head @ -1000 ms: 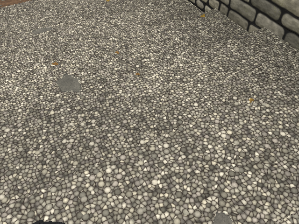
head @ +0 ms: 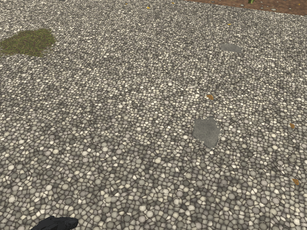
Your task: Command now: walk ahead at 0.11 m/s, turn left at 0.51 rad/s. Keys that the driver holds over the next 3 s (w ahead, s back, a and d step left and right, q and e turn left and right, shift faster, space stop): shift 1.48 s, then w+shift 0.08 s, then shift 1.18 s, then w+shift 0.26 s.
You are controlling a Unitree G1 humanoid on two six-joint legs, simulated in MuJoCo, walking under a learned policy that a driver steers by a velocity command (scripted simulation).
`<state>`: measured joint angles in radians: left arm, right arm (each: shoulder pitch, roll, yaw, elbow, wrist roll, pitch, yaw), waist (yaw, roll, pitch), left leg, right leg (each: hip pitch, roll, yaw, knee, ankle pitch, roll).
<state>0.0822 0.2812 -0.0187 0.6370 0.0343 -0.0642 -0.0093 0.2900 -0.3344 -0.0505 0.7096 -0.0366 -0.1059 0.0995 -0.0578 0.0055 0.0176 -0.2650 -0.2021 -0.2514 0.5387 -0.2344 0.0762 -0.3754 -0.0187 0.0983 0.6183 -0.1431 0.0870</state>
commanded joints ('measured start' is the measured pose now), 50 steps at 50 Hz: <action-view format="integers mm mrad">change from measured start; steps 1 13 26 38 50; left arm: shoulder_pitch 148 8 52 50 68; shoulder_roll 171 131 100 111 116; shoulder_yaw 61 40 54 63 66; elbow -25 -42 -85 -96 -91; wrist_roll -30 -56 -39 -39 -38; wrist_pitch -41 -32 -43 -41 -37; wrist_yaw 18 -71 -74 -69 -70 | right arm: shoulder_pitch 0 81 -85 -94 -91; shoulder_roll -55 -6 -72 -85 -86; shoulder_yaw -3 37 6 3 6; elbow -100 -42 -146 -145 -131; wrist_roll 34 27 32 31 32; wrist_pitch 1 51 48 49 58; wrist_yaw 0 52 -21 -30 -40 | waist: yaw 68 -33 58 46 44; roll -27 -32 22 13 -2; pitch -137 -62 -69 -73 -69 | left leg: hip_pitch -89 99 -84 -46 -25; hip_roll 208 255 259 247 239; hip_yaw -227 285 196 225 243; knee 88 45 -76 -49 -52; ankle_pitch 310 98 -18 72 84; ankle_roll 55 -272 -75 -86 -95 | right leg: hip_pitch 322 10 182 180 193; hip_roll -116 -74 0 -1 -2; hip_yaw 98 -13 -103 -100 -91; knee -174 -154 -120 -99 -100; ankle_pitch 544 381 -3 69 97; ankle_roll -198 -165 -93 -89 -92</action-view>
